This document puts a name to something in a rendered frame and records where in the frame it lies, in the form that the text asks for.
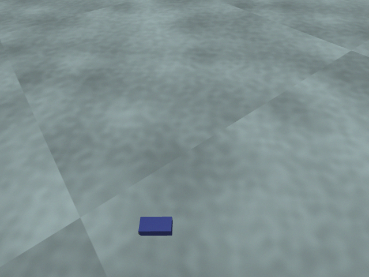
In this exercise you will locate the carton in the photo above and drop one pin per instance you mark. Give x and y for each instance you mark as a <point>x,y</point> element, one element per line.
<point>155,226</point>

